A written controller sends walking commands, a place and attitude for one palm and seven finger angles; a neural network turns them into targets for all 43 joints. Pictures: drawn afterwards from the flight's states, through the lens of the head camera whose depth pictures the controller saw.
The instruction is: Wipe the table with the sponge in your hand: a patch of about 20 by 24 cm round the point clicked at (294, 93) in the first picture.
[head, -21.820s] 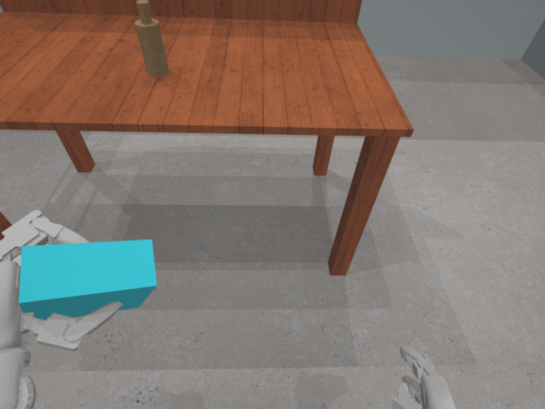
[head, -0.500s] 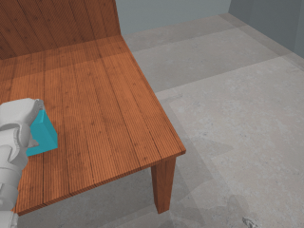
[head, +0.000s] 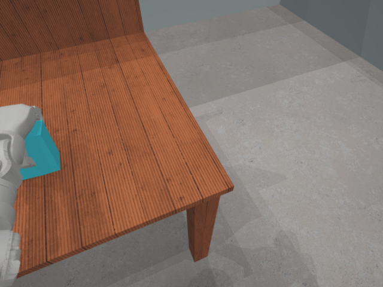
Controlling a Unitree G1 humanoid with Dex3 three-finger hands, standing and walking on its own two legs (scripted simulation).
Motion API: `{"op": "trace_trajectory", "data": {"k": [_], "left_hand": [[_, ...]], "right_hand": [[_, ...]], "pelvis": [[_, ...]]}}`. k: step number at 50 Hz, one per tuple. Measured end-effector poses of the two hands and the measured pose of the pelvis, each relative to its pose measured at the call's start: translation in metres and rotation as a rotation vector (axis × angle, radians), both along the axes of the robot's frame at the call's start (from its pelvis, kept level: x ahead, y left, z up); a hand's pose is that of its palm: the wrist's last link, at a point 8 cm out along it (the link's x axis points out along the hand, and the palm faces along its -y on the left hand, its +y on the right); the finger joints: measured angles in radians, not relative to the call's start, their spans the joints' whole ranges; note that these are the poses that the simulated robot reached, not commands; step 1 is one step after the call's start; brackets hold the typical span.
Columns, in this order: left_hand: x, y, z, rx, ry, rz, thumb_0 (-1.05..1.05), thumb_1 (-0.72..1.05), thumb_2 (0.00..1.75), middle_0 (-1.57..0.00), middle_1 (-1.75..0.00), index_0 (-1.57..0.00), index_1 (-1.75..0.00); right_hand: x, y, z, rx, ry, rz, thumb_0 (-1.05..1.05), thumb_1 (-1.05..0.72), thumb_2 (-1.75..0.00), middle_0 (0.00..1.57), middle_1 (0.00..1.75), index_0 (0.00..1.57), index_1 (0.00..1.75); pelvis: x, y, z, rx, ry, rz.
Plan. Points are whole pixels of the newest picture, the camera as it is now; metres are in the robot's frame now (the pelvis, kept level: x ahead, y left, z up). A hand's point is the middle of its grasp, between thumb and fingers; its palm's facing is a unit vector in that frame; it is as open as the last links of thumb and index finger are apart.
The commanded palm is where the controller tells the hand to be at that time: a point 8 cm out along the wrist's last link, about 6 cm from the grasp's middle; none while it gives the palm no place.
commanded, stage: wipe forward along the first lane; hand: left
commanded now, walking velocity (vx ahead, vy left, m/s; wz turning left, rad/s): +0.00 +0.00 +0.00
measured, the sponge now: (29, 157) +0.37 +0.39 +0.04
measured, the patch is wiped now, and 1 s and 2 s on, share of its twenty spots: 0.15 0.35 0.35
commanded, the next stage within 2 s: slide across to the middle lane in 0.06 s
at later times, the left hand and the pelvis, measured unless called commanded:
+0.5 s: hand (39, 125) +0.42 +0.36 +0.09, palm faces -0.08 +0.03 -1.00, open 9.6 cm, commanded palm +0.40 +0.35 +0.14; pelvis +0.02 +0.01 +0.00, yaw +0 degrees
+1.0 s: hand (65, 122) +0.43 +0.31 +0.09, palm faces -0.06 +0.00 -1.00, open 9.6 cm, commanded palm +0.40 +0.30 +0.13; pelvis +0.03 +0.00 +0.01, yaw +0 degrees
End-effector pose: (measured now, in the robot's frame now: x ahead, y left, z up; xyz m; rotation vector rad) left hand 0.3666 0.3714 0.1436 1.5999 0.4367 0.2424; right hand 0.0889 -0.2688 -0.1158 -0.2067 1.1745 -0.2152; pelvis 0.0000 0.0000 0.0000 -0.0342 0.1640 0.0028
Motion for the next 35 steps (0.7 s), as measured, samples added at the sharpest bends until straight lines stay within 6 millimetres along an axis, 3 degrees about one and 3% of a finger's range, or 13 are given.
{"op": "trace_trajectory", "data": {"k": [11,19,24,35], "left_hand": [[0.026,0.007,0.0,0.01,0.011,-0.006,0.01,-0.5,1.09,-0.8,-1.38,-0.8,-1.4],[0.032,-0.002,0.001,0.006,-0.015,-0.047,0.01,-0.49,1.09,-0.79,-1.39,-0.79,-1.41],[0.036,-0.015,0.003,-0.009,-0.041,-0.069,0.01,-0.49,1.09,-0.79,-1.4,-0.78,-1.42],[0.043,-0.035,0.0,-0.014,-0.05,-0.042,0.0,-0.48,1.09,-0.78,-1.41,-0.78,-1.42]], "right_hand": [[-0.023,-0.002,-0.002,-0.018,0.074,-0.038,0.01,-0.91,-0.9,0.2,0.3,0.2,0.3],[-0.028,0.003,-0.002,-0.008,0.104,-0.065,0.01,-0.91,-0.9,0.2,0.3,0.2,0.3],[-0.014,0.011,-0.002,0.011,0.08,-0.054,0.01,-0.91,-0.9,0.2,0.3,0.2,0.3],[0.038,0.026,0.004,0.056,-0.029,0.0,0.01,-0.91,-0.9,0.2,0.3,0.2,0.3]], "pelvis": [[0.004,0.004,-0.002,-0.007,0.038,-0.008],[0.012,0.009,0.001,-0.009,0.025,-0.01],[0.016,0.012,0.003,-0.006,0.008,-0.005],[0.024,0.012,0.007,0.004,-0.008,-0.002]]}}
